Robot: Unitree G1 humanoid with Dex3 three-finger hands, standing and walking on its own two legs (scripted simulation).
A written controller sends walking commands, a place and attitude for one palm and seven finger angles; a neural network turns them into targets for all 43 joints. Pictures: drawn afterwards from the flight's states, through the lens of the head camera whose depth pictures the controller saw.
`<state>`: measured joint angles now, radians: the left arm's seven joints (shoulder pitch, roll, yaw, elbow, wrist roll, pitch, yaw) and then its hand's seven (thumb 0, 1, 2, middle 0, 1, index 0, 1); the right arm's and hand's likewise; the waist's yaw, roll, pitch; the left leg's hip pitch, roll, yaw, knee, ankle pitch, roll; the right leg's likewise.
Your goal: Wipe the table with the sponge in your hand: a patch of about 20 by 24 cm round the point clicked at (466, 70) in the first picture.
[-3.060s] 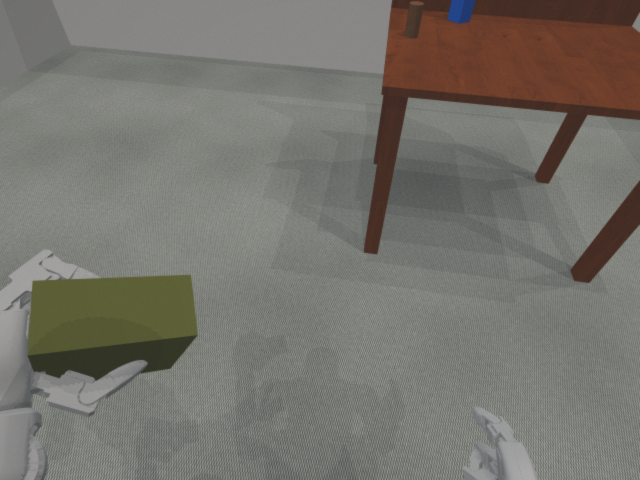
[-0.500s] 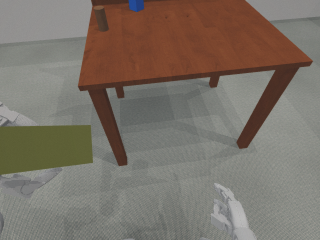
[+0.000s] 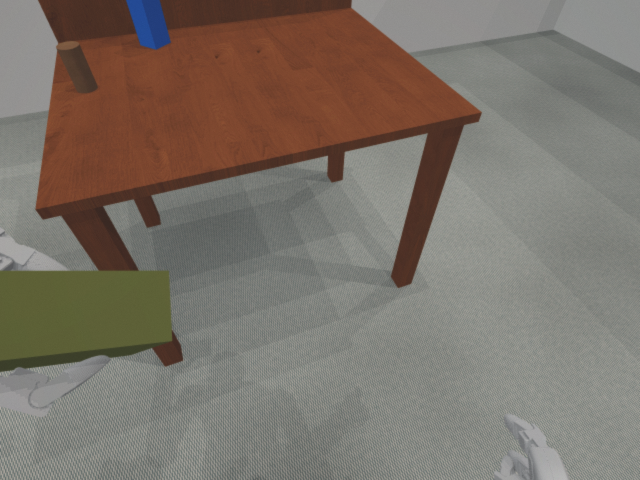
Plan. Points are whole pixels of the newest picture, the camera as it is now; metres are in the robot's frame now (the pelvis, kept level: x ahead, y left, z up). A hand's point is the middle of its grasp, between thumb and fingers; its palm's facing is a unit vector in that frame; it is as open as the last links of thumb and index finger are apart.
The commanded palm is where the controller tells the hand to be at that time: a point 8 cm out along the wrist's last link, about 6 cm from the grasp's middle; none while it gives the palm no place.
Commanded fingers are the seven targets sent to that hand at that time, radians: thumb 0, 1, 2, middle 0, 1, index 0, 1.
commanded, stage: take the last steps up to it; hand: left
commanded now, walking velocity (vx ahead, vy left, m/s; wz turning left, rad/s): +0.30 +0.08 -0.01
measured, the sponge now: (99, 321) +0.23 +0.20 +0.17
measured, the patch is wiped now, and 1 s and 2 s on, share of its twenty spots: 0.00 0.00 0.00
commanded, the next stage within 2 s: come to a stop and stand still in 2.00 s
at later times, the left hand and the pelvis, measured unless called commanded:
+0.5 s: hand (114, 321) +0.24 +0.20 +0.16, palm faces +0.36 -0.83 -0.43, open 10.1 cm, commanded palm +0.17 +0.25 +0.18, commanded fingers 0.00 0.10 1.30 -1.20 -1.60 -1.20 -1.60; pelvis +0.01 -0.03 +0.00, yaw -1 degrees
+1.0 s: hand (91, 223) +0.34 +0.25 +0.18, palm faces +0.35 -0.84 -0.41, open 10.1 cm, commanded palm +0.28 +0.30 +0.18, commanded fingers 0.00 0.10 1.30 -1.20 -1.60 -1.20 -1.60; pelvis +0.11 +0.02 +0.00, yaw -3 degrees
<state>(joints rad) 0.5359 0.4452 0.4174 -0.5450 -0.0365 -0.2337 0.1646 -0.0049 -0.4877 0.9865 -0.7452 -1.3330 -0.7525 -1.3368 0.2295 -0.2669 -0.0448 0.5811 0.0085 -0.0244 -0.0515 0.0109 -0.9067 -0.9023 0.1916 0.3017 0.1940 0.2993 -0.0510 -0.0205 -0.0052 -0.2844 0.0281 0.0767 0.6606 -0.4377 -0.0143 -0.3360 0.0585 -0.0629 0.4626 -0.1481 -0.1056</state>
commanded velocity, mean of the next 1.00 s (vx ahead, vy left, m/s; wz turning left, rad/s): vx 0.30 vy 0.09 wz -0.01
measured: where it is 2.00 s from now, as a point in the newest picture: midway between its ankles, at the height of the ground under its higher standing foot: (307, 451)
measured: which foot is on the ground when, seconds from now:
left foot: up 0.00-0.02, down 0.04-0.36, up 0.38-0.76, down 0.78-1.00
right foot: down 0.00-0.08, up 0.10-0.32, down 0.34-0.80, up 0.82-1.00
